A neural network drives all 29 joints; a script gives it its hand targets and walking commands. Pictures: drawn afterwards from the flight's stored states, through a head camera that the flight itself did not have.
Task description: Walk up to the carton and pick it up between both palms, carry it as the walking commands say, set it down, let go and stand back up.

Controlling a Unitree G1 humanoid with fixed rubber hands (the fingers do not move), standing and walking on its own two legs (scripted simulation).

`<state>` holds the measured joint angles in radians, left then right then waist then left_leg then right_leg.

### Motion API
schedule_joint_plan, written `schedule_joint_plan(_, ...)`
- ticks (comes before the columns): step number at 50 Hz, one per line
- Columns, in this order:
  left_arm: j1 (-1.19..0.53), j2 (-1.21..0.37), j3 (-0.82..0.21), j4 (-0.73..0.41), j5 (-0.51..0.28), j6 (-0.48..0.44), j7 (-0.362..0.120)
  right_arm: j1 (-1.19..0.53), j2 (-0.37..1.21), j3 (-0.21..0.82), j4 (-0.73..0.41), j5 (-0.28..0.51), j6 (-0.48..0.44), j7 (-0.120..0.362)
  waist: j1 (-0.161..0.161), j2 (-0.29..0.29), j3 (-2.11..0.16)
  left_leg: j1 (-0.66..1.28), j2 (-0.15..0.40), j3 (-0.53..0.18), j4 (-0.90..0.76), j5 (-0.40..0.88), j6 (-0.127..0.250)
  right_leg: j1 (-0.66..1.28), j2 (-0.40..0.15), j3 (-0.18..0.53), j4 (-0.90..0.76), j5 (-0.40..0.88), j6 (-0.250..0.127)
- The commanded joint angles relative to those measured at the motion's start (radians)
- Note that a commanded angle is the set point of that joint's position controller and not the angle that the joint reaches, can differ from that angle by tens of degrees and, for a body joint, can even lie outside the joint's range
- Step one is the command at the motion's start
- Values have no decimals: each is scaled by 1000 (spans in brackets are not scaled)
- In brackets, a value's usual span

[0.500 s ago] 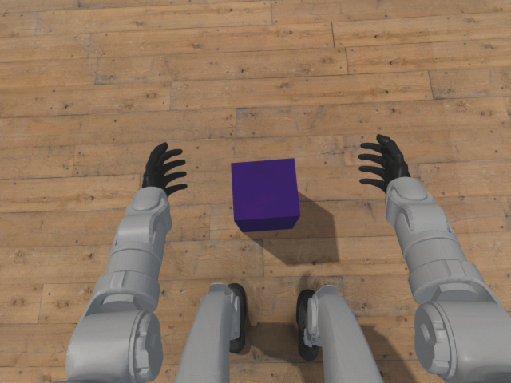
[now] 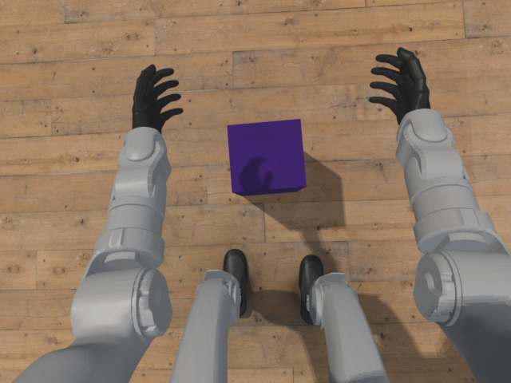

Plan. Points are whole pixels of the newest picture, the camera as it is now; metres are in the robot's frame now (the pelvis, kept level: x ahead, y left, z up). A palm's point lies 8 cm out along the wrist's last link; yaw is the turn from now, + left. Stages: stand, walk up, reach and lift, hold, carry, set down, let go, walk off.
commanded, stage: reach and lift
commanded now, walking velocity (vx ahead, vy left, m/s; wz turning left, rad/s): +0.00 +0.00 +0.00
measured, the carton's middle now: (266, 163) +0.47 +0.02 -0.52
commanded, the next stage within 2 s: none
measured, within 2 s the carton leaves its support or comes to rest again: neither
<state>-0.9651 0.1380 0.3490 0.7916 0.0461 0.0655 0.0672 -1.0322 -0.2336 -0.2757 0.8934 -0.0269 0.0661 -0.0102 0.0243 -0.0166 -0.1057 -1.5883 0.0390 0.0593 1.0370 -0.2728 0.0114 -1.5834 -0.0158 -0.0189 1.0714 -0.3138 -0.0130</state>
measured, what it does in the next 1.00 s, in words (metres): lowers itself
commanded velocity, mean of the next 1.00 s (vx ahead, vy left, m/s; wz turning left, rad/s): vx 0.00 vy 0.00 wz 0.00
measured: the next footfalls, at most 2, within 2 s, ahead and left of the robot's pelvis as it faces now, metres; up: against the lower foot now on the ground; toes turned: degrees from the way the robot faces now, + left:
none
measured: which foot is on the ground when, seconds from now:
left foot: down 0.00-1.00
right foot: down 0.00-1.00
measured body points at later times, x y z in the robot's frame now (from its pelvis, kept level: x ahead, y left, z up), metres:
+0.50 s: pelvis -0.03 +0.00 -0.15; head +0.30 +0.00 +0.16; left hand +0.48 +0.20 -0.28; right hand +0.51 -0.18 -0.28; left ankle +0.08 +0.12 -0.62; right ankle +0.06 -0.11 -0.62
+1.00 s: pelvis -0.05 +0.00 -0.25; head +0.31 -0.01 +0.02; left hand +0.48 +0.19 -0.43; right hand +0.50 -0.17 -0.43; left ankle +0.08 +0.12 -0.62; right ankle +0.06 -0.11 -0.62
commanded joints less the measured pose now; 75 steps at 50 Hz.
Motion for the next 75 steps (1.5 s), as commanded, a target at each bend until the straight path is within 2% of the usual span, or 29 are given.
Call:
schedule_joint_plan(1,-182,80,28,-73,23,-16,-5,-233,-76,-18,-81,-19,-16,2,20,-36,-877,488,-115,-37,44,338,-43,409,93,37,3,319,35)
schedule_joint_plan(5,-212,83,35,-35,24,-7,-4,-259,-81,-28,-32,-29,-8,-5,8,-29,-845,392,-116,-35,126,233,-50,298,96,28,91,211,36)
schedule_joint_plan(9,-250,96,11,-12,6,-4,12,-270,-98,-19,3,-14,-7,-22,-5,-13,-871,329,-116,-32,232,182,-59,190,103,17,199,157,35)
schedule_joint_plan(14,-297,135,-29,-33,-36,-9,42,-314,-125,33,-45,47,-12,-52,9,-9,-1004,304,-120,-20,361,195,-54,167,106,10,327,172,37)
schedule_joint_plan(19,-346,176,-72,-40,-93,-7,63,-370,-159,90,-86,106,-1,-81,10,-19,-1064,233,-117,-10,465,146,-43,156,98,7,436,140,39)
schedule_joint_plan(28,-419,207,-120,32,-160,-9,82,-436,-182,140,-26,158,10,-102,8,-29,-985,88,-101,-11,615,48,-38,52,84,11,580,50,34)
schedule_joint_plan(39,-501,240,-154,150,-208,-42,92,-511,-193,181,77,197,-19,-117,7,-24,-884,-29,-87,-18,771,24,-41,-36,65,25,732,25,35)
schedule_joint_plan(54,-622,292,-236,275,-309,-99,93,-625,-227,270,167,282,-70,-122,9,-22,-803,-89,-61,-35,948,64,-38,-104,42,49,896,42,29)
schedule_joint_plan(60,-626,264,-291,327,-381,-100,94,-652,-256,297,137,310,-81,-130,-14,-38,-882,-52,-58,-38,993,100,-34,-60,36,41,932,73,30)
schedule_joint_plan(66,-627,275,-287,333,-374,-102,97,-630,-235,313,171,324,-72,-122,2,-39,-820,-70,-58,-38,993,73,-31,-102,39,38,941,46,30)
schedule_joint_plan(75,-642,261,-271,342,-341,-103,94,-638,-220,294,206,303,-75,-114,1,-25,-720,-120,-61,-46,972,26,-37,-173,44,38,922,-3,29)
